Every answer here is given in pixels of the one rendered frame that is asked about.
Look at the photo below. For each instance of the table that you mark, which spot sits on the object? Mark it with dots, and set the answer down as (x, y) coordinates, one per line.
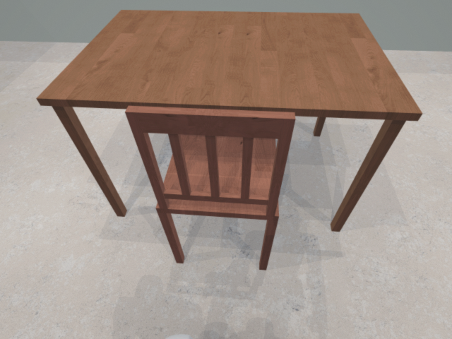
(313, 64)

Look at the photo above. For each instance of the chair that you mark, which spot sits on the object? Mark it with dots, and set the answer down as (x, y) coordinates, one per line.
(224, 163)

